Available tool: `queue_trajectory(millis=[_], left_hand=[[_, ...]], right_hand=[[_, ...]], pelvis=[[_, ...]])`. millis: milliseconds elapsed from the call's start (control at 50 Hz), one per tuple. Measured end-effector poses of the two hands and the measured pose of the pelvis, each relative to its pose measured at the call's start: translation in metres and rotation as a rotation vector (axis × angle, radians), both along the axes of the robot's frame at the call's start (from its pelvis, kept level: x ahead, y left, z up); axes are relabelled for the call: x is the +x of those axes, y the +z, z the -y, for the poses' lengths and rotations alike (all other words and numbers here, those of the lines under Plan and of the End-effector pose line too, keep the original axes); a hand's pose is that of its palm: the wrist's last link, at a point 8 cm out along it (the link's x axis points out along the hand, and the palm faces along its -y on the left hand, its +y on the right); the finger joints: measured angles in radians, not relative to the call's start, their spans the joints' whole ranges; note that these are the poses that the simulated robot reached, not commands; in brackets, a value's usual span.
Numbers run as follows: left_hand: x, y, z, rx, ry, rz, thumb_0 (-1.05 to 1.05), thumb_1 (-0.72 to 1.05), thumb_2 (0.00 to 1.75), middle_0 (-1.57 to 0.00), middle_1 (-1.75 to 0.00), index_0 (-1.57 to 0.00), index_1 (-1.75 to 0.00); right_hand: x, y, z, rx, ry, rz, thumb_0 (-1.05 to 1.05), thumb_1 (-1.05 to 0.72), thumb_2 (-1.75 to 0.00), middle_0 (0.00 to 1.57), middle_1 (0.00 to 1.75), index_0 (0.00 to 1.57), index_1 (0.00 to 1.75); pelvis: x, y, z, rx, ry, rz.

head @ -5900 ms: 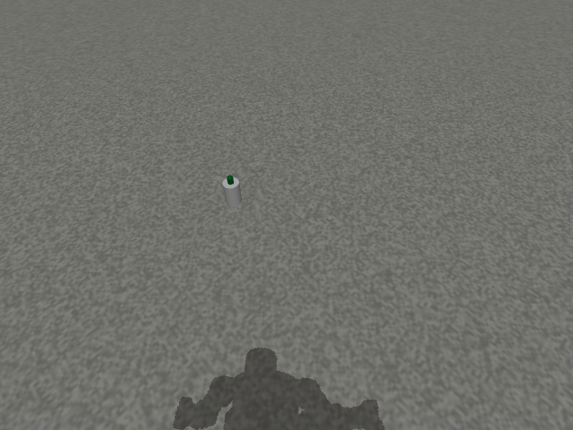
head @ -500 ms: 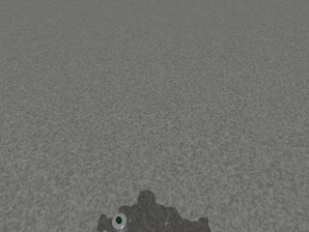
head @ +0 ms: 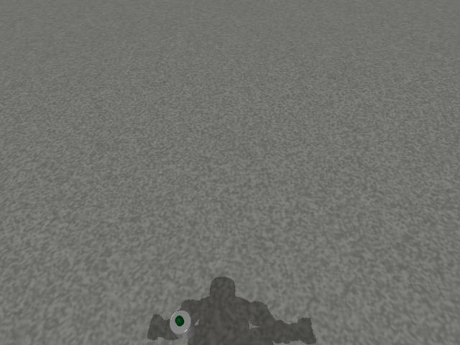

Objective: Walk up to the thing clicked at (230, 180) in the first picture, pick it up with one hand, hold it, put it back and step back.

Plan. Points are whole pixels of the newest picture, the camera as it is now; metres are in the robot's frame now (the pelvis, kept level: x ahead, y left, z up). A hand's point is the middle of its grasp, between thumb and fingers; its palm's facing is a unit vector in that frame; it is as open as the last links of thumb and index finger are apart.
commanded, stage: stand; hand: left
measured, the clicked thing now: (181, 324) +0.29 +0.23 -0.70
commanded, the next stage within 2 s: go down in 1.96 s
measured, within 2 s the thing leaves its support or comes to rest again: neither
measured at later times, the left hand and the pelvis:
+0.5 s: hand out of the picture +0.06 +0.25 -0.16, palm faces -0.03 -0.94 -0.33, open 7.4 cm; pelvis -0.01 +0.00 +0.00, yaw +0 degrees
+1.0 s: hand out of the picture +0.07 +0.25 -0.16, palm faces -0.04 -0.94 -0.34, open 7.4 cm; pelvis +0.00 +0.00 +0.00, yaw -1 degrees
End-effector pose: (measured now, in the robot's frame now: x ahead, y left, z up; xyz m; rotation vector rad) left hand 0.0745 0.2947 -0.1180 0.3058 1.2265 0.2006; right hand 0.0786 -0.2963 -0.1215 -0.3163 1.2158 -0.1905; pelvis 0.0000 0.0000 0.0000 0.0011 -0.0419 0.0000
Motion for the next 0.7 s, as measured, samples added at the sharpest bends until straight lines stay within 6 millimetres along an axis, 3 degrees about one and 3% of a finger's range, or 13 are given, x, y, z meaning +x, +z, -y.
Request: queue_trajectory(millis=[180, 460, 700], left_hand=[[-0.007, 0.001, 0.001, 0.004, -0.007, 0.009, 0.00, 0.91, 0.90, -0.20, -0.30, -0.20, -0.29], [-0.020, -0.002, 0.002, -0.001, -0.013, -0.016, 0.00, 0.91, 0.90, -0.20, -0.30, -0.20, -0.29], [-0.019, -0.003, 0.002, -0.001, -0.020, -0.022, 0.00, 0.91, 0.90, -0.20, -0.30, -0.20, -0.29]], right_hand=[[-0.005, 0.001, 0.002, 0.004, -0.001, 0.012, 0.01, -0.91, -0.90, 0.20, 0.30, 0.20, 0.29], [-0.030, 0.001, 0.007, -0.003, -0.020, -0.030, 0.01, -0.91, -0.90, 0.20, 0.30, 0.20, 0.29], [-0.034, -0.001, 0.007, -0.002, -0.024, -0.048, 0.01, -0.91, -0.90, 0.20, 0.30, 0.20, 0.29]], pelvis=[[-0.006, 0.000, 0.002, 0.000, -0.003, 0.008], [-0.011, 0.000, 0.004, -0.001, -0.005, 0.006], [-0.010, 0.000, 0.004, -0.001, -0.007, 0.001]])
